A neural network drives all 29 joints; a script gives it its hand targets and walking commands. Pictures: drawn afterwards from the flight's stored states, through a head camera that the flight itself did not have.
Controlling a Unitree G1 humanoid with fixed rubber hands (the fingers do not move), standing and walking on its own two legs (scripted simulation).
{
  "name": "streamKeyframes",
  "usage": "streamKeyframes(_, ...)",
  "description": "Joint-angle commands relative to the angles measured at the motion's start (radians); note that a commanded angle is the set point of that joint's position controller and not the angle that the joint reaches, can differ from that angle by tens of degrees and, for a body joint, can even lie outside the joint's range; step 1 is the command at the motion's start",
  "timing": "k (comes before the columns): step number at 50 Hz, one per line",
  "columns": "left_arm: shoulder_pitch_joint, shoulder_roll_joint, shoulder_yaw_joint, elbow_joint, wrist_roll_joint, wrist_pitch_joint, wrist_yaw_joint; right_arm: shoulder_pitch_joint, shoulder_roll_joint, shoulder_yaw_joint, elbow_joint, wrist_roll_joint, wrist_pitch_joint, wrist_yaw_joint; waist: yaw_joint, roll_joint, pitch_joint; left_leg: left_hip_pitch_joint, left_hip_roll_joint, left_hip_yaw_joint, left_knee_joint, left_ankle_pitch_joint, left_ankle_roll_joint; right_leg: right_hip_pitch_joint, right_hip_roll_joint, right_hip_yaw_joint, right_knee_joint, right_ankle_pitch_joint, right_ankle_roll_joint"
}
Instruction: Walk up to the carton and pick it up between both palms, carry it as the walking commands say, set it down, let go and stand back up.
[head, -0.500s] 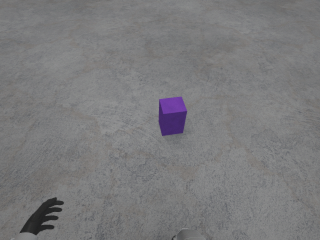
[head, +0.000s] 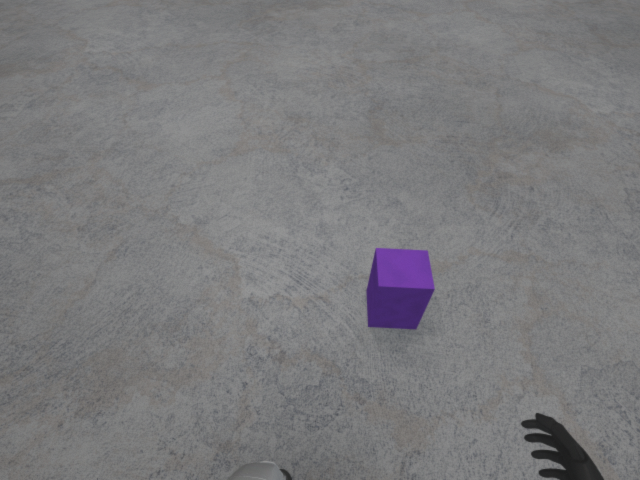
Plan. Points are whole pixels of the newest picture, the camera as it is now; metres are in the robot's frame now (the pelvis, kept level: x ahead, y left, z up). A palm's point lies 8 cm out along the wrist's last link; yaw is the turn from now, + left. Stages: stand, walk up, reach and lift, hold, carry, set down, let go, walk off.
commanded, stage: walk up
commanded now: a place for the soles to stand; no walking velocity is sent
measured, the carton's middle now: (396, 290) +0.80 -0.21 -0.63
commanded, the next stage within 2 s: none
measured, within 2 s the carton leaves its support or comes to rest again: neither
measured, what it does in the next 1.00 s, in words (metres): walks ahead: right foot, then left foot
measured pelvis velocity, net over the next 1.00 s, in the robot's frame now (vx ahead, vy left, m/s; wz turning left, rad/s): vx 0.32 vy -0.11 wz -0.03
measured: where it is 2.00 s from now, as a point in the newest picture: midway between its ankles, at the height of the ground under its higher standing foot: (381, 411)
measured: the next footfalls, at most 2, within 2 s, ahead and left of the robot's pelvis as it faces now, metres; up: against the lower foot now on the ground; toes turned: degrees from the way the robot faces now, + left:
right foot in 0.42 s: +0.27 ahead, -0.22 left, +0.00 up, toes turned -4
left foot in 0.82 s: +0.44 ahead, -0.08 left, +0.00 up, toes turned +5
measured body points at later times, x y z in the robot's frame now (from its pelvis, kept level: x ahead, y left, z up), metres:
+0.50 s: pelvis +0.17 -0.09 -0.01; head +0.17 -0.10 +0.44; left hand +0.32 +0.22 -0.06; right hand +0.21 -0.43 -0.09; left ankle +0.12 +0.08 -0.67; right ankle +0.23 -0.22 -0.72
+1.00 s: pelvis +0.32 -0.11 +0.00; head +0.33 -0.10 +0.45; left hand +0.41 +0.20 -0.09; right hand +0.43 -0.43 -0.05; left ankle +0.37 +0.02 -0.72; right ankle +0.36 -0.25 -0.67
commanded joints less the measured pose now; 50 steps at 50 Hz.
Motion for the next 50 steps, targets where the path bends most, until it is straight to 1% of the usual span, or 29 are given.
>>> streamKeyframes(1, -0.015, 0.08, 0.036, -0.161, -0.005, -0.02, 0.006, 0.312, -0.347, -0.128, -0.033, -0.034, -0.03, -0.06, -0.211, 0.296, -0.251, 0.687, 0.452, -0.7, -0.114, 0.008, 0.264, -0.609, 0.029, 0.096, 0.691, -0.16, 0.021)
streamKeyframes(2, -0.056, 0.17, 0.056, -0.171, 0.007, -0.009, 0.023, 0.297, -0.295, -0.111, -0.061, -0.025, -0.017, -0.067, -0.212, 0.112, -0.154, 0.619, 0.468, -0.728, -0.155, -0.095, 0.315, -0.697, -0.008, 0.182, 0.798, -0.132, 0.017)
streamKeyframes(3, -0.137, 0.208, 0.063, -0.188, 0.016, 0.001, 0.026, 0.266, -0.287, -0.112, -0.066, -0.017, -0.021, -0.077, -0.225, 0.087, -0.118, 0.559, 0.463, -0.652, -0.144, -0.023, 0.329, -0.693, -0.066, 0.229, 0.834, -0.107, 0.014)
streamKeyframes(4, -0.14, 0.208, 0.059, -0.154, 0.026, -0.001, 0.019, 0.214, -0.244, -0.099, -0.077, -0.011, -0.025, -0.072, -0.183, -0.026, -0.055, 0.437, 0.4, -0.511, -0.162, -0.008, 0.269, -0.656, -0.069, 0.206, 0.765, -0.03, 0.001)
streamKeyframes(6, -0.095, 0.157, 0.057, -0.127, 0.023, 0.009, -0.001, 0.131, -0.24, -0.077, -0.079, -0.008, -0.039, -0.066, -0.115, 0.045, 0.012, 0.24, 0.293, -0.318, -0.188, -0.002, 0.182, -0.523, -0.087, 0.228, 0.602, 0.05, 0.007)
streamKeyframes(8, -0.07, 0.128, 0.033, -0.108, 0.016, 0.02, -0.017, 0.119, -0.25, -0.076, -0.091, -0.008, -0.051, -0.059, -0.098, 0.091, 0.034, 0.173, 0.256, -0.22, -0.21, 0.094, 0.168, -0.478, -0.08, 0.139, 0.503, 0.105, 0.019)
streamKeyframes(14, -0.195, 0.097, 0.032, -0.162, 0.013, 0.026, -0.051, 0.101, -0.244, -0.074, -0.103, 0.002, -0.055, -0.034, -0.102, 0.203, 0.086, 0.024, 0.225, -0.149, -0.269, -0.188, 0.123, -0.336, -0.107, 0.092, 0.197, 0.342, 0.027)
streamKeyframes(18, -0.208, 0.136, 0.047, -0.156, 0.021, 0.024, -0.045, 0.12, -0.28, -0.088, -0.101, 0.001, -0.042, -0.028, -0.096, 0.12, 0.015, 0.005, 0.204, -0.131, -0.169, -0.38, 0.094, -0.187, -0.069, 0.052, 0.078, 0.3, 0.021)
streamKeyframes(19, -0.175, 0.145, 0.054, -0.142, 0.029, 0.02, -0.042, 0.135, -0.246, -0.071, -0.097, -0.008, -0.037, -0.027, -0.062, 0.058, 0.034, -0.054, 0.203, -0.121, -0.101, -0.35, 0.091, -0.105, -0.043, 0.051, 0.086, 0.259, 0.009)
streamKeyframes(20, -0.085, 0.168, 0.066, -0.129, 0.021, 0.007, -0.035, 0.138, -0.231, -0.069, -0.102, -0.011, -0.034, -0.024, -0.01, 0.018, -0.037, -0.078, 0.164, -0.095, 0.088, -0.361, 0.051, 0.003, -0.064, 0.116, 0.023, 0.213, -0.009)
streamKeyframes(21, -0.013, 0.257, 0.094, -0.111, 0.028, -0.002, -0.014, 0.15, -0.159, -0.049, -0.124, 0.01, -0.032, -0.017, 0.023, -0.239, -0.09, -0.179, 0.051, 0.012, 0.449, -0.352, 0.013, 0.088, -0.202, 0.339, -0.131, -0.078, -0.086)
streamKeyframes(22, 0.001, 0.304, 0.094, -0.147, 0.027, -0.007, 0.003, 0.169, -0.12, -0.03, -0.146, 0.024, -0.03, -0.016, 0.029, -0.326, -0.098, -0.297, -0.039, -0.024, 0.682, -0.443, -0.021, 0.078, -0.38, 0.661, -0.254, -0.21, -0.195)
streamKeyframes(23, -0.039, 0.29, 0.096, -0.168, 0.018, -0.006, 0.018, 0.147, -0.168, -0.043, -0.136, 0.022, -0.022, -0.024, 0.036, -0.23, -0.019, -0.36, -0.007, -0.078, 0.787, -0.414, -0.026, 0.021, -0.411, 0.693, -0.28, -0.19, -0.292)
streamKeyframes(24, -0.044, 0.258, 0.092, -0.15, 0.006, -0.006, 0.021, 0.113, -0.216, -0.062, -0.15, 0.011, -0.014, -0.027, 0.018, -0.134, 0.041, -0.337, 0.04, -0.112, 0.781, -0.395, -0.023, -0.072, -0.379, 0.631, -0.275, -0.134, -0.288)
streamKeyframes(26, -0.113, 0.226, 0.076, -0.172, 0.0, -0.006, 0.033, 0.146, -0.206, -0.061, -0.095, 0.023, -0.018, -0.023, -0.03, -0.088, 0.064, -0.246, 0.05, -0.163, 0.65, -0.311, -0.026, -0.14, -0.285, 0.445, -0.263, 0.025, -0.202)
streamKeyframes(27, -0.153, 0.23, 0.076, -0.171, 0.0, -0.008, 0.032, 0.182, -0.195, -0.065, -0.063, 0.033, -0.021, -0.019, -0.068, -0.167, 0.033, -0.163, 0.051, -0.107, 0.59, -0.289, -0.038, -0.181, -0.27, 0.343, -0.246, 0.166, -0.185)
streamKeyframes(29, -0.163, 0.208, 0.061, -0.159, 0.004, -0.01, 0.03, 0.168, -0.178, -0.05, -0.059, 0.017, -0.011, -0.013, -0.063, -0.211, 0.045, -0.114, 0.055, -0.032, 0.47, -0.285, -0.04, -0.226, -0.261, 0.306, -0.263, 0.147, -0.197)
streamKeyframes(34, -0.081, 0.199, 0.058, -0.127, -0.007, -0.015, 0.024, 0.047, -0.171, -0.041, -0.082, 0.008, -0.017, 0.0, -0.02, -0.137, 0.052, -0.119, 0.055, -0.013, 0.213, -0.163, -0.035, -0.122, -0.256, 0.274, -0.245, 0.234, -0.177)
streamKeyframes(35, -0.115, 0.206, 0.057, -0.119, -0.003, -0.015, 0.021, 0.073, -0.159, -0.036, -0.079, 0.013, -0.022, 0.002, -0.05, -0.181, 0.041, -0.058, 0.069, -0.018, 0.156, -0.122, -0.029, -0.156, -0.265, 0.223, -0.231, 0.276, -0.186)
streamKeyframes(37, -0.161, 0.2, 0.051, -0.114, -0.012, -0.013, 0.009, 0.113, -0.162, -0.047, -0.054, 0.017, -0.024, 0.0, -0.089, -0.131, -0.001, 0.139, 0.031, 0.019, 0.061, -0.031, -0.012, -0.248, -0.231, 0.175, -0.154, 0.219, -0.152)
streamKeyframes(38, -0.138, 0.174, 0.038, -0.121, -0.016, -0.008, 0.006, 0.091, -0.156, -0.043, -0.045, 0.011, -0.021, -0.003, -0.068, -0.093, 0.01, 0.199, 0.005, 0.045, 0.051, -0.004, -0.011, -0.31, -0.197, 0.172, -0.133, 0.164, -0.123)
streamKeyframes(39, -0.149, 0.168, 0.04, -0.12, -0.011, 0.0, 0.002, 0.151, -0.195, -0.071, -0.035, 0.002, -0.018, -0.011, -0.122, -0.023, -0.022, 0.328, -0.011, 0.031, 0.068, -0.098, 0.016, -0.405, -0.191, 0.174, -0.048, 0.062, -0.114)
streamKeyframes(40, -0.169, 0.133, 0.031, -0.144, -0.008, 0.006, -0.004, 0.179, -0.24, -0.087, -0.045, -0.001, -0.015, -0.019, -0.165, 0.084, -0.001, 0.454, 0.079, -0.128, -0.026, -0.294, 0.051, -0.579, -0.127, 0.118, 0.109, -0.037, -0.074)
streamKeyframes(41, -0.171, 0.069, 0.015, -0.169, -0.008, 0.004, -0.008, 0.27, -0.312, -0.107, -0.051, -0.021, -0.017, -0.038, -0.209, 0.27, -0.11, 0.518, 0.324, -0.513, -0.161, -0.526, 0.139, -0.656, -0.047, 0.02, 0.43, -0.112, -0.016)
streamKeyframes(42, -0.178, 0.13, 0.036, -0.185, 0.002, 0.017, 0.003, 0.279, -0.34, -0.112, -0.075, -0.032, -0.023, -0.056, -0.198, 0.159, -0.043, 0.443, 0.451, -0.746, -0.257, -0.548, 0.242, -0.733, -0.007, 0.162, 0.619, -0.128, -0.001)
streamKeyframes(43, -0.194, 0.179, 0.047, -0.184, 0.007, 0.023, 0.007, 0.264, -0.312, -0.107, -0.081, -0.027, -0.024, -0.067, -0.202, 0.074, 0.011, 0.418, 0.442, -0.66, -0.242, -0.519, 0.272, -0.749, -0.057, 0.203, 0.665, -0.09, 0.0)
streamKeyframes(45, -0.183, 0.188, 0.05, -0.152, 0.009, 0.014, 0.006, 0.196, -0.262, -0.088, -0.081, -0.017, -0.039, -0.064, -0.153, 0.049, 0.078, 0.279, 0.389, -0.507, -0.238, -0.328, 0.228, -0.675, -0.071, 0.222, 0.621, -0.033, 0.001)
streamKeyframes(47, -0.102, 0.167, 0.049, -0.104, 0.019, 0.02, -0.008, 0.163, -0.26, -0.09, -0.091, -0.012, -0.044, -0.061, -0.128, 0.118, 0.016, 0.239, 0.34, -0.355, -0.216, -0.203, 0.184, -0.551, -0.091, 0.197, 0.511, 0.019, 0.018)
streamKeyframes(50, -0.121, 0.132, 0.038, -0.105, 0.013, 0.025, -0.03, 0.12, -0.287, -0.094, -0.099, -0.018, -0.05, -0.06, -0.118, 0.144, 0.041, 0.137, 0.297, -0.236, -0.255, -0.346, 0.161, -0.475, -0.099, 0.126, 0.392, 0.106, 0.014)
